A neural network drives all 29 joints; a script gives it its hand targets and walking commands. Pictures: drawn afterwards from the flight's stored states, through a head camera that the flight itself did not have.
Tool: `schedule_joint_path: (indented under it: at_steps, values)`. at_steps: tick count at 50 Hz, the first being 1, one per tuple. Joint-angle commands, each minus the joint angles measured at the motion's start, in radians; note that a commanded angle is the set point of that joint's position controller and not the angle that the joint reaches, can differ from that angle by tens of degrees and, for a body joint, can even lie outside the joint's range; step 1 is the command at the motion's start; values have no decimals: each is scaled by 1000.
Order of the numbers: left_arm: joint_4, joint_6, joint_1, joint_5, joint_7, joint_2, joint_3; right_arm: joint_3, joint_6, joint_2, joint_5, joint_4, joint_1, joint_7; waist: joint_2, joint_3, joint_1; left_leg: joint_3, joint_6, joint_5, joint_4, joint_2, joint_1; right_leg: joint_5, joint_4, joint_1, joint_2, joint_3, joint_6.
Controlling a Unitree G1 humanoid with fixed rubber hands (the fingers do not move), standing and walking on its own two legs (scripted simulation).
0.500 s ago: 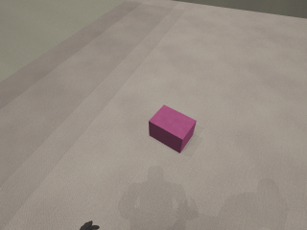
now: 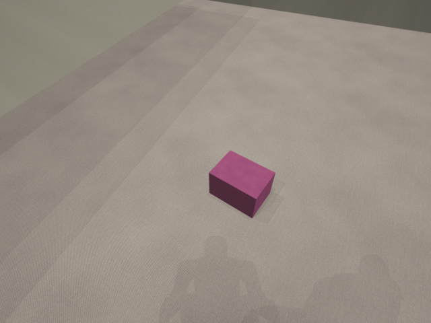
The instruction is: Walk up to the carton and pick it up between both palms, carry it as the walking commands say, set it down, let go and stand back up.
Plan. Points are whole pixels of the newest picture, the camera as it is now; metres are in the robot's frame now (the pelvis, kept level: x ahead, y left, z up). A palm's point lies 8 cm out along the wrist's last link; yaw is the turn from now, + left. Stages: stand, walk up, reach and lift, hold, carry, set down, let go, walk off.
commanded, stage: stand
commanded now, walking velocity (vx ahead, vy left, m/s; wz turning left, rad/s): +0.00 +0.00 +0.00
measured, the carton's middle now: (240, 183) +0.94 -0.10 -0.68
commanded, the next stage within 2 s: walk up in 0.40 s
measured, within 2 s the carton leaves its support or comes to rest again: neither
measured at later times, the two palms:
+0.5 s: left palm out of the picture -0.04 +0.21 -0.15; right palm out of the picture -0.02 -0.21 -0.14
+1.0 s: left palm out of the picture +0.00 +0.16 -0.12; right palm out of the picture +0.11 -0.30 -0.13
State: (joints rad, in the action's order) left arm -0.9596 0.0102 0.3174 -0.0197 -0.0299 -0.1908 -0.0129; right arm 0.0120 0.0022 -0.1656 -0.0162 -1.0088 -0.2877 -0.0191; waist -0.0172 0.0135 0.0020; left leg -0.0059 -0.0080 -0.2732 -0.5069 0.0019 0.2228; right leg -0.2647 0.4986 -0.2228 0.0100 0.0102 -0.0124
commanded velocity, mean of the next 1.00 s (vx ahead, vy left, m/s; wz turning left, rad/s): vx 0.21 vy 0.02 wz -0.08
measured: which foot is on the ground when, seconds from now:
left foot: down 0.00-0.84, up 0.86-1.00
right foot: down 0.00-0.62, up 0.64-0.84, down 0.86-1.00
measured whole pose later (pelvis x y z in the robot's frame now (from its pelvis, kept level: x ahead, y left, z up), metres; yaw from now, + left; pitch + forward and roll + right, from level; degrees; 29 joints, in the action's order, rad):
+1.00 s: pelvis +0.06 -0.05 +0.01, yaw -5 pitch +2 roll +1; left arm -1.08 0.07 0.47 -0.04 0.00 -0.12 0.05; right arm 0.07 -0.04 -0.22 -0.04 -0.95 -0.27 0.04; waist 0.02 -0.04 0.05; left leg -0.09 0.01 -0.23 -1.06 -0.12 0.59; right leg -0.28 0.42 -0.17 0.06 -0.08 -0.02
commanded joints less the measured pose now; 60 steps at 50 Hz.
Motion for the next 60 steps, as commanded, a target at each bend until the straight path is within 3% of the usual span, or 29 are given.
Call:
schedule_joint_path:
  at_steps: [1,4,5,7,10,18,29,30,31,32,33,35,37,38,40,41,42,43,44,45,46,47,48,49,50,52,57,59,60]
  values:
    - [-10,10,55,2,-13,-76,8,15,-13,-82,-5,3,-41,-10,10,10,0,79,-40,127,103,-70,-17,88,-83,-25,65,63,55]
    - [-26,14,46,4,-10,-71,9,16,-12,-89,-4,-24,-38,-13,35,20,2,70,-40,132,108,-74,-21,91,-96,-19,61,60,53]
    - [-47,12,48,4,-12,-69,6,9,-9,-68,-4,-36,-43,-12,4,33,-1,66,-36,134,110,-69,-14,105,-82,-9,59,49,50]
    - [-58,10,53,1,-13,-71,9,11,-8,-81,-4,-41,-30,-13,48,56,10,80,-38,106,133,-72,4,91,-92,-7,62,57,54]
    - [-100,7,81,0,-10,-62,-3,15,-9,-85,3,-69,-51,-8,-5,51,9,83,-34,73,123,-66,4,49,-106,-14,58,52,46]
    - [-141,5,45,5,-14,-41,-8,-1,-8,-34,2,-106,-87,-13,28,80,-11,60,-23,97,112,-60,9,46,-130,-32,70,75,52]
    - [-197,-1,98,9,-9,-9,-12,-3,-7,-34,2,-117,-85,-13,6,86,11,88,-28,47,140,-70,25,36,-119,-14,61,49,41]
    - [-109,-14,65,32,-6,-59,43,31,-2,-125,5,-32,-43,-20,-25,124,12,144,-18,-328,63,-140,18,-296,-40,-138,82,137,45]
    - [-72,-20,-79,14,18,-83,54,58,-1,-153,-7,-49,-100,-5,29,55,-85,179,-50,-609,150,-188,-51,-560,5,-355,50,28,52]
    - [5,-18,-221,10,34,-39,54,74,-9,-197,-15,-68,-179,-9,229,164,-136,404,-109,-726,331,-359,-92,-314,278,-523,21,-73,2]
    - [42,-6,-273,-13,43,-6,56,84,-18,-201,-13,-78,-210,-19,234,157,-139,505,-153,-665,427,-479,-75,-165,446,-562,71,-50,0]
    - [1,21,-89,-23,66,-32,82,80,-53,-142,-16,-56,-147,-18,175,30,-29,336,-87,-477,426,-418,-44,-45,483,-411,99,-1,8]
    - [-23,29,-7,-13,79,-21,90,76,-73,-148,-12,-27,-51,-17,172,36,38,84,-29,-277,413,-306,107,-43,336,-135,69,-62,15]
    - [-44,29,54,-12,73,4,91,80,-78,-147,-10,-17,-30,-12,209,19,52,5,-14,-225,383,-250,120,-56,268,-59,27,-105,14]
    - [-67,24,163,-6,57,-16,109,92,-60,-141,-15,-26,-5,4,244,47,124,-83,-41,-359,256,-187,231,-99,135,146,1,-195,5]
    - [-80,18,195,-10,44,4,108,98,-46,-150,-34,-10,16,4,123,84,141,-105,-63,-427,122,-163,328,-152,45,233,-14,-239,3]
    - [-121,18,286,-17,31,-9,104,93,-41,-126,-32,5,21,10,-24,81,167,-169,-75,-422,-137,-114,415,-200,-23,317,17,-195,4]
    - [-152,29,431,-32,19,-51,105,64,-45,-55,-41,66,111,26,-232,62,233,-163,-61,-409,-495,-66,639,-309,-118,387,248,107,32]
    - [-104,44,359,-30,11,-105,96,45,-54,19,-54,146,117,39,-301,116,146,-65,-45,-280,-681,-75,807,-529,-346,275,468,561,104]
    - [-93,41,283,-19,11,-147,113,48,-57,0,-43,171,89,50,-273,87,115,-10,-28,-153,-703,-134,762,-750,-481,136,501,654,169]
    - [-49,49,176,-16,15,-147,108,51,-63,-52,-35,187,104,62,-213,129,68,-10,-3,-56,-700,-180,704,-704,-495,41,473,583,173]
    - [-44,68,131,-11,21,-131,102,56,-69,-78,-27,166,91,67,-133,146,44,-11,6,29,-664,-193,650,-514,-463,31,423,475,172]
    - [-53,80,108,-18,27,-101,92,59,-64,-91,-17,133,66,69,-101,110,30,-24,22,84,-613,-181,548,-298,-423,12,339,290,140]
    - [-72,95,131,-17,27,-94,88,55,-59,-80,-9,111,-1,74,-103,82,13,-50,29,117,-538,-161,479,-153,-398,10,288,171,107]
    - [-93,102,166,-18,28,-75,79,47,-51,-52,-11,120,22,76,-150,112,19,-70,36,143,-493,-138,472,-117,-409,25,268,121,93]
    - [-110,104,243,-14,22,-56,74,46,-41,-30,-12,142,107,82,-80,140,39,-93,31,180,-378,-123,431,-10,-402,53,268,76,95]
    - [-119,103,236,-13,-2,-118,103,49,-48,-34,-11,182,265,79,-131,92,53,-125,16,139,-132,-76,272,240,-326,143,287,8,100]
    - [-145,88,247,-8,6,-74,92,43,-61,-24,-18,169,212,70,-199,88,22,-182,-5,80,-88,-33,100,260,-233,86,253,-62,94]
    - [-157,79,257,-2,8,-77,93,57,-75,-34,-24,132,96,56,-145,22,-21,-193,-10,83,-30,-16,-74,317,-88,41,201,-106,83]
